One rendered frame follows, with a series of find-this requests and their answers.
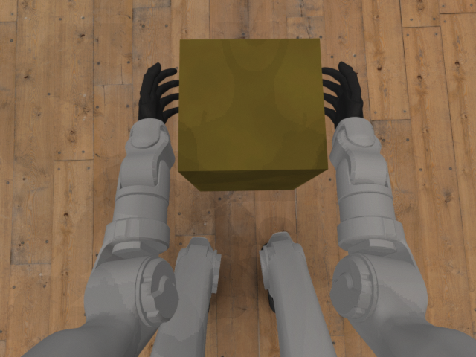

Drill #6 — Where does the robot right shin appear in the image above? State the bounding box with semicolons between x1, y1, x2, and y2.
266;232;306;297

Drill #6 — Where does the left robot hand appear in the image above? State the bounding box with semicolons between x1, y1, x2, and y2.
138;62;179;124

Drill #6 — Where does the left robot forearm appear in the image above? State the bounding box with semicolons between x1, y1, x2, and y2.
84;118;175;313

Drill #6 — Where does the right robot upper arm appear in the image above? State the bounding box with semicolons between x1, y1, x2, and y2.
329;253;476;357

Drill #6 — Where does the right robot hand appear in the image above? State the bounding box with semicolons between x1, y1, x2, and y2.
322;61;364;129

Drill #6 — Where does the right robot thigh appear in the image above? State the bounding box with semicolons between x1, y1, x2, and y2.
259;239;337;357

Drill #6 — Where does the right robot forearm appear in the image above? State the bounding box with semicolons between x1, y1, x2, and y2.
329;117;428;306

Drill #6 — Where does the carton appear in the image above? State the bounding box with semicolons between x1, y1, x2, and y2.
178;39;328;191

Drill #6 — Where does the left robot upper arm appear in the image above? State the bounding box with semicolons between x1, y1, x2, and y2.
21;255;179;357

